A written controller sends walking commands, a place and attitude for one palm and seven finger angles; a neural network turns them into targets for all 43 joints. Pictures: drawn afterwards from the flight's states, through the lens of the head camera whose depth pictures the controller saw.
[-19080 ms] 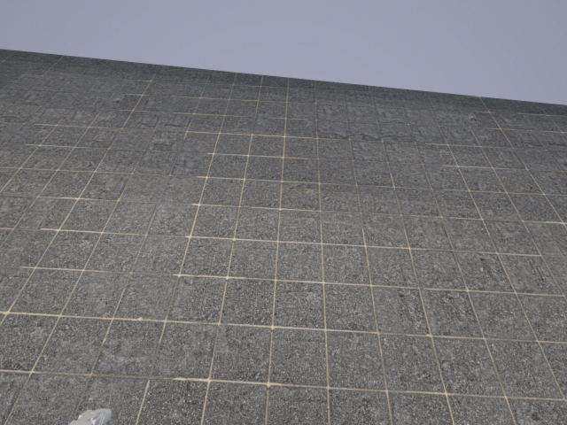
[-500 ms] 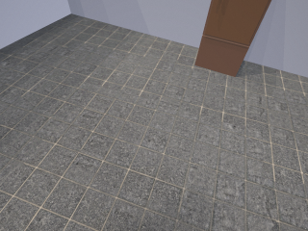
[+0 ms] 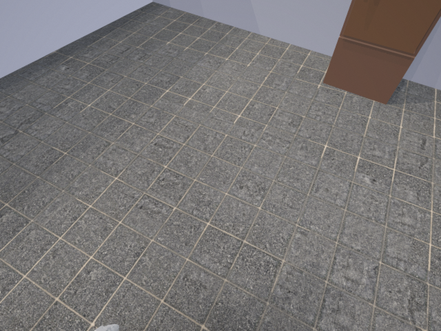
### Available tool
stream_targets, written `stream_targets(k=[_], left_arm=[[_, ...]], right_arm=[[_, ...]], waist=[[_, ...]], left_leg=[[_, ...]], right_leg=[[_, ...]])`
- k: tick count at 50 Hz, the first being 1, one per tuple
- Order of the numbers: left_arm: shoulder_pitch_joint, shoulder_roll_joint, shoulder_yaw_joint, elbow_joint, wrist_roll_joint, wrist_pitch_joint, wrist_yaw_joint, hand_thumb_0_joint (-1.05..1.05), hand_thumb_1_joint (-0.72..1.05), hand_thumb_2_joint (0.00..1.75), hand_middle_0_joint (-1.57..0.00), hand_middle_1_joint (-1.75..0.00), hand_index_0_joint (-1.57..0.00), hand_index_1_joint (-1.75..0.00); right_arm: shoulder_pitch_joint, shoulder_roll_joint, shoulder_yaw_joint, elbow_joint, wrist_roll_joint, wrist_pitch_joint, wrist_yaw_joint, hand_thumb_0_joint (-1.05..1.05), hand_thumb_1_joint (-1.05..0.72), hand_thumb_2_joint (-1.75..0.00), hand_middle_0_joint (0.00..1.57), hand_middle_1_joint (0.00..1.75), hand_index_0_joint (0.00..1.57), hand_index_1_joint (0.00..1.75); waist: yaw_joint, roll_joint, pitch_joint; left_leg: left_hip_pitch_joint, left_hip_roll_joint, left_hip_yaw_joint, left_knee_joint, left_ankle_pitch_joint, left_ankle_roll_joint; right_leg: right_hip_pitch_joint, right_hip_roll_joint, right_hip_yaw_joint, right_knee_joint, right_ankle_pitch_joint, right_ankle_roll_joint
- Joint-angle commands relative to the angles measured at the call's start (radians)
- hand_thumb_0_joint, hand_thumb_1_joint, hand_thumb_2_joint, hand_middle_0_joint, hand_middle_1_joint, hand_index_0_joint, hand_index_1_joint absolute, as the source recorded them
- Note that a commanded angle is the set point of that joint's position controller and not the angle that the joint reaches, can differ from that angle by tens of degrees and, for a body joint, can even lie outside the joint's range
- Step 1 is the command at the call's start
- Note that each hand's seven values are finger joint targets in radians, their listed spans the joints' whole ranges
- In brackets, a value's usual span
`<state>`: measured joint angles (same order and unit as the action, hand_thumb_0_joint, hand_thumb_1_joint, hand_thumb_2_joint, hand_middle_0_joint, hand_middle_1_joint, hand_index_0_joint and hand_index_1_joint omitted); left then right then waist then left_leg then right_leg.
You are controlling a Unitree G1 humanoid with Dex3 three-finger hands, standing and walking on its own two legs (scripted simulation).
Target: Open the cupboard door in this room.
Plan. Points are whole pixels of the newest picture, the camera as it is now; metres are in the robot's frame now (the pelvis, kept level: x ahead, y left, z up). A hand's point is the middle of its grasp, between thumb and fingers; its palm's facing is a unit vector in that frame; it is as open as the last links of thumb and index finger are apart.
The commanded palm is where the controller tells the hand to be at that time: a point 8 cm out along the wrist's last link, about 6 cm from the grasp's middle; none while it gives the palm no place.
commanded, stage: stand and wait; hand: left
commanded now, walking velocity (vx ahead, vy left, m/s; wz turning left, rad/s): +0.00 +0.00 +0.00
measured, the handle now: out of the picture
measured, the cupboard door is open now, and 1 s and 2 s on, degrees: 0 0 0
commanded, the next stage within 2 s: turn or walk to find it in 0.14 s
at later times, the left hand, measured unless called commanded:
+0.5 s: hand out of the picture -0.07 +0.18 -0.18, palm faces +0.22 -0.95 -0.22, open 7.4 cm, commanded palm none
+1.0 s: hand out of the picture +0.01 +0.20 -0.15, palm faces +0.33 -0.90 -0.27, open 7.4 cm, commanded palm none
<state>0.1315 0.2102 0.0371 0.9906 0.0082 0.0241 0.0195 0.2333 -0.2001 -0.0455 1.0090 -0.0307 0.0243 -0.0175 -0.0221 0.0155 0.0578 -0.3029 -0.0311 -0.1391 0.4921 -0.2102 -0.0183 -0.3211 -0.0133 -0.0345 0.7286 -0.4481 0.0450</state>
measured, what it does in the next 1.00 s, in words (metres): steps on the spot, turning left: right foot, then left foot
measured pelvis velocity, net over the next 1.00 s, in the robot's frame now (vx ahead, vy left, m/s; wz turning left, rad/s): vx -0.04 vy -0.03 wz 0.36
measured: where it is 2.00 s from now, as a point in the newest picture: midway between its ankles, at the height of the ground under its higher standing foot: outside the picture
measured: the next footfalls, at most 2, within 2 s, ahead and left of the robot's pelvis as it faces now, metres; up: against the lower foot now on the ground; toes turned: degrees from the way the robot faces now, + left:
right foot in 0.04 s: +0.03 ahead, -0.12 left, +0.00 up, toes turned -2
left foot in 0.50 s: -0.04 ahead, +0.11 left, +0.00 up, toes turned +14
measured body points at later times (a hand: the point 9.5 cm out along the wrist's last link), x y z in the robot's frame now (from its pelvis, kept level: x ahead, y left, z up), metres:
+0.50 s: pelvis -0.03 +0.00 +0.00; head +0.01 +0.02 +0.44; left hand -0.08 +0.23 -0.16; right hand +0.09 -0.24 -0.15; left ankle -0.08 +0.10 -0.74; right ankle -0.01 -0.12 -0.74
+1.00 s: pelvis -0.04 -0.03 -0.01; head +0.01 -0.03 +0.44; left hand -0.01 +0.25 -0.13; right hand +0.07 -0.25 -0.16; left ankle -0.08 +0.10 -0.73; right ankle -0.01 -0.14 -0.74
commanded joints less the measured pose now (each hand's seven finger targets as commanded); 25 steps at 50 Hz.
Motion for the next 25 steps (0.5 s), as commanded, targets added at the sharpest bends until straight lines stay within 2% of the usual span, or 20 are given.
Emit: stream_targets(k=[1,2,3,4,5,6,7,8,9,11,16,18,20,21,22,23,24,25], left_arm=[[0.166,0.124,0.007,0.009,0.009,-0.038,0.014,0.00,0.90,0.90,-0.20,-0.30,-0.20,-0.30],[0.134,0.183,0.013,0.000,0.012,-0.043,0.017,0.00,0.90,0.90,-0.20,-0.30,-0.20,-0.30],[0.100,0.208,0.022,-0.023,0.010,-0.040,0.011,0.00,0.90,0.90,-0.20,-0.30,-0.20,-0.30],[0.079,0.200,0.025,-0.026,0.013,-0.038,0.011,0.00,0.90,0.90,-0.20,-0.30,-0.20,-0.30],[0.069,0.169,0.016,-0.016,0.012,-0.039,0.009,0.00,0.90,0.90,-0.20,-0.30,-0.20,-0.30],[0.060,0.146,0.009,-0.007,0.012,-0.039,0.009,0.00,0.90,0.90,-0.20,-0.30,-0.20,-0.30],[0.056,0.137,0.006,-0.005,0.012,-0.043,0.007,0.00,0.90,0.90,-0.20,-0.30,-0.20,-0.30],[0.079,0.132,0.004,0.001,0.010,-0.045,0.005,0.00,0.90,0.90,-0.20,-0.30,-0.20,-0.30],[0.100,0.133,0.006,0.006,0.010,-0.047,0.006,0.00,0.90,0.90,-0.20,-0.30,-0.20,-0.30],[0.140,0.135,0.010,0.019,0.011,-0.047,0.010,0.00,0.90,0.90,-0.20,-0.30,-0.20,-0.30],[0.208,0.166,0.027,0.037,0.019,-0.041,0.017,0.00,0.90,0.90,-0.20,-0.30,-0.20,-0.30],[0.219,0.174,0.032,0.039,0.021,-0.039,0.019,0.00,0.90,0.90,-0.20,-0.30,-0.20,-0.30],[0.207,0.185,0.036,0.039,0.022,-0.036,0.020,0.00,0.90,0.90,-0.20,-0.30,-0.20,-0.30],[0.194,0.183,0.037,0.040,0.021,-0.035,0.020,0.00,0.90,0.90,-0.20,-0.30,-0.20,-0.30],[0.183,0.188,0.038,0.036,0.019,-0.032,0.019,0.00,0.90,0.90,-0.20,-0.30,-0.20,-0.30],[0.162,0.187,0.040,0.032,0.012,-0.028,0.019,0.00,0.90,0.90,-0.20,-0.30,-0.20,-0.30],[0.155,0.165,0.038,0.021,0.004,-0.022,0.016,0.00,0.90,0.90,-0.20,-0.30,-0.20,-0.30],[0.170,0.114,0.031,-0.005,0.001,-0.015,0.011,0.00,0.90,0.90,-0.20,-0.30,-0.20,-0.30]], right_arm=[[0.030,-0.118,-0.028,-0.038,0.024,-0.018,-0.002,0.00,-0.90,-0.90,0.20,0.30,0.20,0.30],[0.023,-0.072,-0.014,-0.056,0.026,-0.018,0.001,0.00,-0.90,-0.90,0.20,0.30,0.20,0.30],[-0.005,-0.097,-0.021,-0.060,0.018,-0.003,-0.001,0.00,-0.90,-0.90,0.20,0.30,0.20,0.30],[-0.033,-0.111,-0.025,-0.056,0.011,0.010,-0.001,0.00,-0.90,-0.90,0.20,0.30,0.20,0.30],[-0.034,-0.111,-0.023,-0.039,0.010,0.010,-0.001,0.00,-0.90,-0.90,0.20,0.30,0.20,0.30],[-0.013,-0.099,-0.022,-0.018,0.011,0.008,0.002,0.00,-0.90,-0.90,0.20,0.30,0.20,0.30],[0.007,-0.086,-0.018,-0.003,0.014,0.007,0.002,0.00,-0.90,-0.90,0.20,0.30,0.20,0.30],[0.007,-0.084,-0.015,0.004,0.017,0.007,0.003,0.00,-0.90,-0.90,0.20,0.30,0.20,0.30],[0.002,-0.086,-0.014,0.002,0.020,0.007,0.003,0.00,-0.90,-0.90,0.20,0.30,0.20,0.30],[-0.034,-0.089,-0.014,-0.003,0.024,0.008,0.003,0.00,-0.90,-0.90,0.20,0.30,0.20,0.30],[-0.101,-0.085,-0.010,-0.024,0.030,0.007,0.007,0.00,-0.90,-0.90,0.20,0.30,0.20,0.30],[-0.114,-0.080,-0.008,-0.030,0.031,0.005,0.009,0.00,-0.90,-0.90,0.20,0.30,0.20,0.30],[-0.102,-0.077,-0.006,-0.030,0.032,0.003,0.010,0.00,-0.90,-0.90,0.20,0.30,0.20,0.30],[-0.093,-0.074,-0.007,-0.028,0.033,0.002,0.010,0.00,-0.90,-0.90,0.20,0.30,0.20,0.30],[-0.073,-0.075,-0.005,-0.023,0.031,-0.002,0.011,0.00,-0.90,-0.90,0.20,0.30,0.20,0.30],[-0.041,-0.083,-0.007,-0.016,0.029,-0.007,0.012,0.00,-0.90,-0.90,0.20,0.30,0.20,0.30],[-0.012,-0.120,-0.013,-0.010,0.026,-0.016,0.015,0.00,-0.90,-0.90,0.20,0.30,0.20,0.30],[0.001,-0.201,-0.032,-0.018,0.014,-0.021,0.014,0.00,-0.90,-0.90,0.20,0.30,0.20,0.30]], waist=[[0.045,-0.037,-0.145],[0.030,-0.197,-0.084],[0.043,-0.223,-0.028],[0.045,-0.231,0.046],[0.031,-0.179,0.081],[0.013,-0.133,0.073],[0.006,-0.139,0.058],[0.014,-0.152,0.037],[0.021,-0.163,0.006],[0.040,-0.156,-0.012],[0.077,-0.180,-0.058],[0.083,-0.178,-0.086],[0.070,-0.191,-0.105],[0.062,-0.196,-0.106],[0.049,-0.190,-0.113],[0.025,-0.177,-0.119],[0.007,-0.067,-0.134],[0.007,0.180,-0.128]], left_leg=[[-0.056,0.088,-0.062,0.046,0.089,0.056],[-0.148,0.012,0.040,0.099,-0.130,0.005],[-0.120,0.019,0.057,0.200,-0.282,-0.003],[-0.119,0.041,0.047,0.293,-0.288,0.003],[-0.114,0.052,0.055,0.339,-0.257,0.009],[-0.097,0.056,0.073,0.359,-0.240,0.009],[-0.084,0.059,0.092,0.371,-0.223,0.006],[-0.086,0.054,0.108,0.387,-0.216,0.000],[-0.095,0.053,0.116,0.392,-0.219,-0.007],[-0.100,0.056,0.127,0.404,-0.232,-0.015],[-0.105,0.049,0.149,0.338,-0.282,-0.020],[-0.094,0.046,0.158,0.286,-0.281,-0.018],[-0.057,0.046,0.173,0.211,-0.252,-0.016],[-0.026,0.046,0.186,0.152,-0.220,-0.016],[0.023,0.048,0.197,0.077,-0.162,-0.012],[0.111,0.060,0.198,-0.035,-0.065,-0.007],[0.227,0.116,0.133,-0.133,0.059,0.013],[0.307,0.323,-0.124,-0.166,0.270,0.098]], right_leg=[[0.305,-0.116,0.112,-0.415,0.263,-0.021],[0.263,-0.289,0.306,-0.462,0.242,-0.096],[0.115,-0.375,0.364,-0.520,0.121,-0.176],[0.016,-0.362,0.395,-0.551,0.061,-0.198],[-0.004,-0.327,0.353,-0.535,0.130,-0.205],[0.011,-0.298,0.286,-0.499,0.245,-0.199],[0.041,-0.264,0.217,-0.467,0.355,-0.192],[0.082,-0.251,0.171,-0.442,0.460,-0.186],[0.138,-0.253,0.146,-0.418,0.568,-0.189],[0.179,-0.275,0.131,-0.399,0.675,-0.199],[0.274,-0.312,0.133,-0.360,0.787,-0.220],[0.308,-0.316,0.129,-0.343,0.805,-0.221],[0.304,-0.319,0.108,-0.326,0.779,-0.211],[0.289,-0.315,0.094,-0.313,0.754,-0.194],[0.262,-0.311,0.074,-0.296,0.710,-0.173],[0.200,-0.298,0.044,-0.262,0.625,-0.137],[0.098,-0.249,-0.016,-0.178,0.490,-0.084],[-0.096,-0.131,-0.107,-0.018,0.163,-0.012]])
